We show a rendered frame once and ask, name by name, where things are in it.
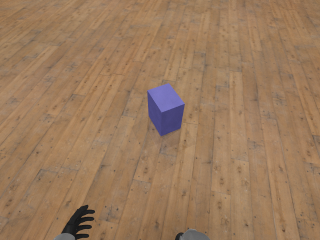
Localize carton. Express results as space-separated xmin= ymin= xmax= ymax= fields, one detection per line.
xmin=147 ymin=83 xmax=185 ymax=136

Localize robot left hand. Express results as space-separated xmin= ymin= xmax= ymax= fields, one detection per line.
xmin=61 ymin=205 xmax=95 ymax=240

